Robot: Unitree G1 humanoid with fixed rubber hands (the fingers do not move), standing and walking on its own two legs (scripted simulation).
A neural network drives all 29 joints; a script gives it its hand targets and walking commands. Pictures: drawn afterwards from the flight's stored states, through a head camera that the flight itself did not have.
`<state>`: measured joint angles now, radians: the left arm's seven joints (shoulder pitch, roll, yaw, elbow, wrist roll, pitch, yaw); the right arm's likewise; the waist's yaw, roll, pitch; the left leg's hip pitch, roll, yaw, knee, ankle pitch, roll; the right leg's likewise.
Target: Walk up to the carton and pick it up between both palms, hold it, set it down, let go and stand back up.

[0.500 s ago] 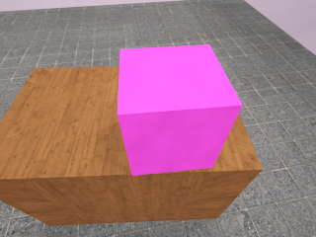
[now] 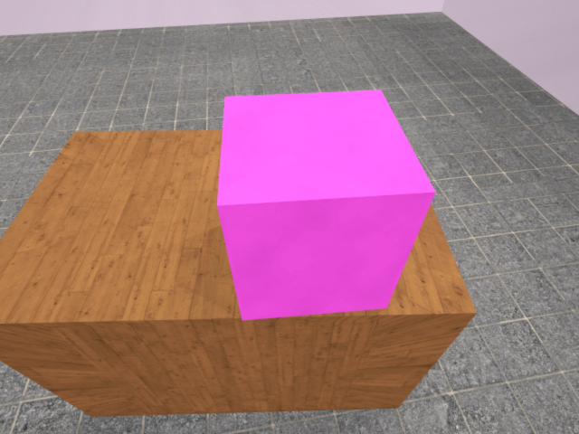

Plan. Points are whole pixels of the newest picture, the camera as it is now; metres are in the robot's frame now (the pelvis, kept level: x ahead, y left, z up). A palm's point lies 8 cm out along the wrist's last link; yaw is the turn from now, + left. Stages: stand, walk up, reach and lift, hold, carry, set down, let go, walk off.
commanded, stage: stand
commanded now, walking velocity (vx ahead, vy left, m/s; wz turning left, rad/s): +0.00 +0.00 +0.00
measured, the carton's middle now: (309, 207) +0.48 -0.02 +0.03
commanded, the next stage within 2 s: walk up in 0.66 s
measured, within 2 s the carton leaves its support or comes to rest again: neither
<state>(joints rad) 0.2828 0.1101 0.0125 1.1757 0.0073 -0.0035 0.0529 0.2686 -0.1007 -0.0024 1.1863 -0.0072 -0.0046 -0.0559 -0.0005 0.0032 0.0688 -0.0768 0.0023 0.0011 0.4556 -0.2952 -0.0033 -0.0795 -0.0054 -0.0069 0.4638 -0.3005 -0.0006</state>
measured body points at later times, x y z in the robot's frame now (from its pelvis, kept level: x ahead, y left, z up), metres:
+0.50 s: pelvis -0.02 -0.01 +0.00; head -0.02 -0.01 +0.45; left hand -0.05 +0.19 -0.16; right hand -0.05 -0.20 -0.17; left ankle -0.02 +0.12 -0.74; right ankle -0.03 -0.12 -0.74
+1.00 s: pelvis -0.03 -0.02 -0.01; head -0.03 -0.02 +0.44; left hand -0.05 +0.20 -0.17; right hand -0.06 -0.24 -0.17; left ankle -0.02 +0.12 -0.74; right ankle -0.03 -0.12 -0.74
